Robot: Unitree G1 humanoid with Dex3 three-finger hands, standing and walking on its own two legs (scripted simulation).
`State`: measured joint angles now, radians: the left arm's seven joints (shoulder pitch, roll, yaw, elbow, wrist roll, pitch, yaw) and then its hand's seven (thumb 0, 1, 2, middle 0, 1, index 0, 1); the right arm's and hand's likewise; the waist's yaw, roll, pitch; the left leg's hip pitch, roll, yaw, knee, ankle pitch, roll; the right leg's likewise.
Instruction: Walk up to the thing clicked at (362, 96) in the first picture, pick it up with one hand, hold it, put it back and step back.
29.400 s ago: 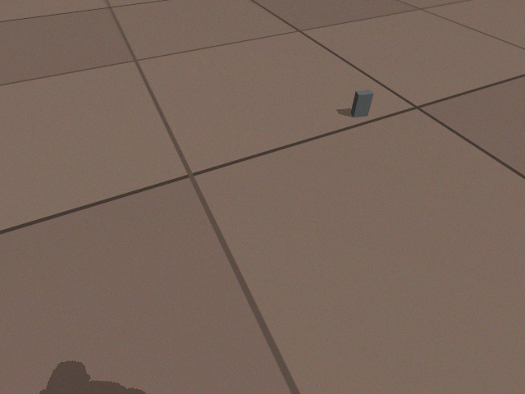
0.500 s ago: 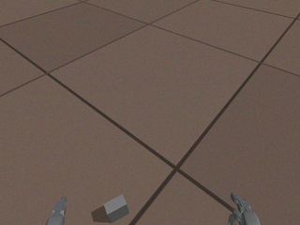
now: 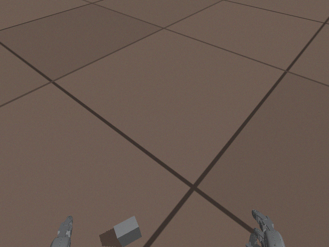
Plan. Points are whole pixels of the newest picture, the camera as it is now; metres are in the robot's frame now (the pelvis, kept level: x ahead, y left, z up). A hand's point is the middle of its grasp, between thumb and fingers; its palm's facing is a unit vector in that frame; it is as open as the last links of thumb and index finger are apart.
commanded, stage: home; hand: left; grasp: from the side
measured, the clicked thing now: (128, 231) +0.37 +0.18 -0.63
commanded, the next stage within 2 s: stand in 0.50 s
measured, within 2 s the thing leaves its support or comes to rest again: neither
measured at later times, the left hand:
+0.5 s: hand out of the picture +0.16 +0.18 -0.06, palm faces +0.11 -0.95 -0.28, open 17.7 cm
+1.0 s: hand out of the picture +0.14 +0.21 -0.09, palm faces -0.03 -0.94 -0.33, open 10.7 cm
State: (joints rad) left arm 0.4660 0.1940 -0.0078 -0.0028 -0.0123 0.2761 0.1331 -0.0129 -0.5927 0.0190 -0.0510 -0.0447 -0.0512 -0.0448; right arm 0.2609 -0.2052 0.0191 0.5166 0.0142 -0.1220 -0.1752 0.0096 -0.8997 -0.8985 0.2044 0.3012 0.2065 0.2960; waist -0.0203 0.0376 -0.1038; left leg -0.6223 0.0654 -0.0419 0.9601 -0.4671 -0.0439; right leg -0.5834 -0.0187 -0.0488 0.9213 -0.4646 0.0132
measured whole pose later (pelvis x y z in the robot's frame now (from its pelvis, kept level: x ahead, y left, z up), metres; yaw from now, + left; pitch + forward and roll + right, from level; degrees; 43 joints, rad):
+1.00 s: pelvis -0.01 +0.00 +0.01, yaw +0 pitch +2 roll +0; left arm 0.26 0.28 -0.02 0.47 0.06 0.06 0.03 -0.01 0.33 0.75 -0.20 -0.28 -0.20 -0.28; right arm 0.17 -0.27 0.01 0.75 -0.06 -0.03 -0.04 0.01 -0.90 -0.90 0.21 0.30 0.21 0.30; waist 0.01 -0.01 0.00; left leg -0.49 0.03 -0.02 0.87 -0.42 -0.03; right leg -0.47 -0.05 -0.03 0.88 -0.44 0.01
